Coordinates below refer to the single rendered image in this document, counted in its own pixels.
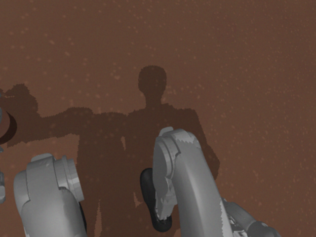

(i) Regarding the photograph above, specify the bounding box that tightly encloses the right robot foot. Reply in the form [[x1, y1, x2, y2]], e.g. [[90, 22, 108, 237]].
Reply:
[[140, 168, 172, 233]]

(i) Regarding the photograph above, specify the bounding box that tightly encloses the right robot arm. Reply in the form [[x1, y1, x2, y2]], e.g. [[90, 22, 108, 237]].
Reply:
[[247, 221, 281, 237]]

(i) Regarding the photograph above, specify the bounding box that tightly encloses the left robot foot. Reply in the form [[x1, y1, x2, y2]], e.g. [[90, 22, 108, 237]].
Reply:
[[79, 202, 87, 233]]

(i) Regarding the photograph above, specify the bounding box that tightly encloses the tin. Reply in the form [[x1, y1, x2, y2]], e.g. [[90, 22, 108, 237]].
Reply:
[[0, 107, 17, 145]]

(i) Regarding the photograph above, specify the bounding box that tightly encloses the right robot hand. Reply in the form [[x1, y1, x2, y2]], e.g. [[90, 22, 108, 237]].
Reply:
[[221, 197, 256, 237]]

